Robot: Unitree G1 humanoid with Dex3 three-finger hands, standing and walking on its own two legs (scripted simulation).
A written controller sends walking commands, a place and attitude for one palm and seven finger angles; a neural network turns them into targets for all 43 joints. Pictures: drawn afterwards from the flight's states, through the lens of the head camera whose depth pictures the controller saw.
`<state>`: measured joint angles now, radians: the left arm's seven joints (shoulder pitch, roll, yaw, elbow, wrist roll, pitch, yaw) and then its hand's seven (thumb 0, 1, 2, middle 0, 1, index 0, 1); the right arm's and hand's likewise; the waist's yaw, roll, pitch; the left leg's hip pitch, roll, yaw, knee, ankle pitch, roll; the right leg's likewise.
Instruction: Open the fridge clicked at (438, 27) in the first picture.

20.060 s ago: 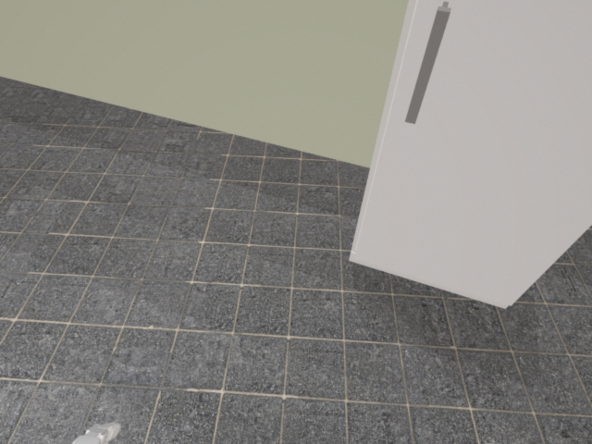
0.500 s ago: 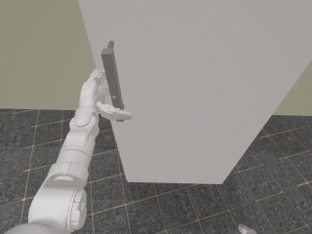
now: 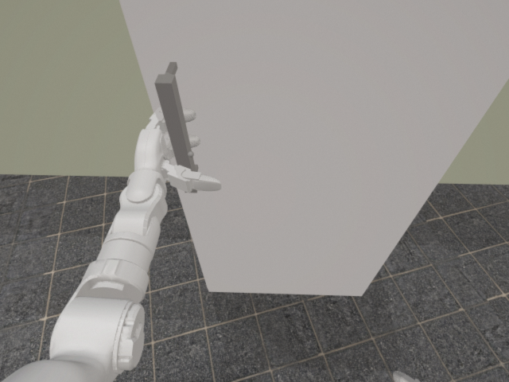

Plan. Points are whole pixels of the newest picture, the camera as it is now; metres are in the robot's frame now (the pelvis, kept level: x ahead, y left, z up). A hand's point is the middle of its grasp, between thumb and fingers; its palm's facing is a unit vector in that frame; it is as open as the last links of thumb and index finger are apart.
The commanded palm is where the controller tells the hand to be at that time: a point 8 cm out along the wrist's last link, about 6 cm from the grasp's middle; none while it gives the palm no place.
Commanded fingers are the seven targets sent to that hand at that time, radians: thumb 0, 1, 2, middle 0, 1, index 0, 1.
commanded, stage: slide the fingers in behind the handle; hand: left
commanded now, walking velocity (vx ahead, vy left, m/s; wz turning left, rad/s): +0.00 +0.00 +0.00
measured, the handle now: (183, 134) +0.50 +0.13 +0.12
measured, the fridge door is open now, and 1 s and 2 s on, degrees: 0 0 0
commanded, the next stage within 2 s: grip the handle and tug to test in 0.42 s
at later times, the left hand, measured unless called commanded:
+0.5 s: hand (191, 150) +0.45 +0.11 +0.13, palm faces -0.01 -1.00 +0.00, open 14.0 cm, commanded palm +0.42 +0.16 +0.13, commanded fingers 0.00 -0.50 0.30 -0.30 -1.20 -0.30 -1.20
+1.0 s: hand (192, 149) +0.45 +0.11 +0.13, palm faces +0.00 -1.00 -0.01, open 8.8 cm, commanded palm +0.42 +0.16 +0.13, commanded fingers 0.00 0.67 0.80 -0.43 -1.37 -0.43 -1.37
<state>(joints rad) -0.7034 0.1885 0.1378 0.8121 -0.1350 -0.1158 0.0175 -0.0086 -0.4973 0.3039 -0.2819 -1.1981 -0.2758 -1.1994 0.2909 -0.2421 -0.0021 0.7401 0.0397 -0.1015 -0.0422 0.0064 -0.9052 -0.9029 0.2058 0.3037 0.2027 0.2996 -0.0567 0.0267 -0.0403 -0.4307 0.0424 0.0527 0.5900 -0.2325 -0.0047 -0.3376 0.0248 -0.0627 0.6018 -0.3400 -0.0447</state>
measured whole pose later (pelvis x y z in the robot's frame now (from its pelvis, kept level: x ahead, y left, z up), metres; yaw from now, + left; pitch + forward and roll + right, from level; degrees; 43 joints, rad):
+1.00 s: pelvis +0.01 +0.01 +0.00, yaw +0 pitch +5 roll +0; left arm -0.72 0.16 0.12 0.81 -0.12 -0.10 0.04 0.00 0.23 0.61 -0.36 -1.30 -0.37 -1.30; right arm 0.29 -0.23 0.00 0.74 0.04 -0.09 -0.03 0.01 -0.91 -0.90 0.21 0.30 0.20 0.30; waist -0.05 0.02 -0.05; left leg -0.44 0.03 0.06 0.61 -0.26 0.01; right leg -0.34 0.02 -0.05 0.60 -0.35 -0.03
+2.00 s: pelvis +0.04 +0.00 +0.00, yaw -2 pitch +5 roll +0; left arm -0.51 0.16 0.13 0.55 -0.14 -0.03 0.03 0.01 0.76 0.79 -0.33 -1.40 -0.33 -1.40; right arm 0.30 -0.24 -0.02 0.68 0.04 -0.07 -0.02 0.01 -0.91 -0.90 0.21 0.30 0.20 0.30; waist -0.05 0.03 -0.08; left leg -0.36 0.04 0.09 0.55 -0.27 0.00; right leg -0.28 0.03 -0.02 0.55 -0.36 -0.04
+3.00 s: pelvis +0.05 -0.03 +0.02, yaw +0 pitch +2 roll +2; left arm 0.32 0.14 -0.08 -0.34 -0.07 0.03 0.09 -0.03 0.60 0.76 -0.42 -1.37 -0.34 -1.40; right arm 0.13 -0.19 0.06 0.48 0.00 0.08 -0.06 0.01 -0.90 -0.90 0.21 0.30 0.20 0.30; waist 0.00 0.07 -0.02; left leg -0.28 0.03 0.02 0.52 -0.18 -0.01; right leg -0.16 0.01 -0.09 0.49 -0.32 -0.04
